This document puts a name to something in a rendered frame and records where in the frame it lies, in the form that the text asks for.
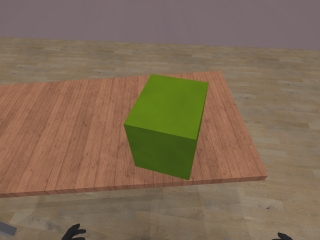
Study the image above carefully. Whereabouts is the robot left hand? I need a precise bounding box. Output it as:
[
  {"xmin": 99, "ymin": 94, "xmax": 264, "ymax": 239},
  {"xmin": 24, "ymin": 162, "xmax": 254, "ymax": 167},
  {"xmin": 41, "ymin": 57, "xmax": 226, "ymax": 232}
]
[{"xmin": 61, "ymin": 223, "xmax": 86, "ymax": 240}]

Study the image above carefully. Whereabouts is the table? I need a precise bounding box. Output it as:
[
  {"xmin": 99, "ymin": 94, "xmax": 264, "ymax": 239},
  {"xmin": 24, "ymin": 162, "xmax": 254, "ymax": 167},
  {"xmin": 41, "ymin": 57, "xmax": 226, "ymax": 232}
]
[{"xmin": 0, "ymin": 71, "xmax": 268, "ymax": 237}]

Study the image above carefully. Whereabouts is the carton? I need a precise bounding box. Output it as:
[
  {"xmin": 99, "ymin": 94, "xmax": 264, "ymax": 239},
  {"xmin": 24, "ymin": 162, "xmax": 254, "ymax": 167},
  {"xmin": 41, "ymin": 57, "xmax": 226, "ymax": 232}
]
[{"xmin": 123, "ymin": 74, "xmax": 209, "ymax": 180}]

